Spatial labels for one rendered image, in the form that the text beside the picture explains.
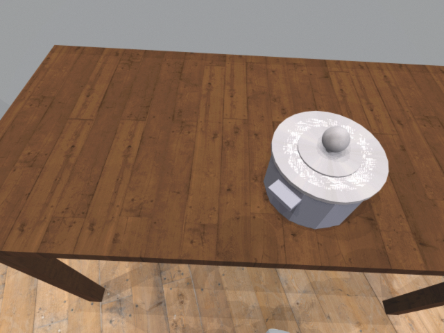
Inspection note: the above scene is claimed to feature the pot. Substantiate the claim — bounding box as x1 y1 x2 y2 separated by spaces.
264 155 362 229

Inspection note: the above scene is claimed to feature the lid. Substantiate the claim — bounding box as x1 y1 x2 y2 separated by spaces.
271 111 389 205

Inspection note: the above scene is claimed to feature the table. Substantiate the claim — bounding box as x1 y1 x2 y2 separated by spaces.
0 45 444 315

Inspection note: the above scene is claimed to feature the knob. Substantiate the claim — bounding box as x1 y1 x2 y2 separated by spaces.
322 126 350 153

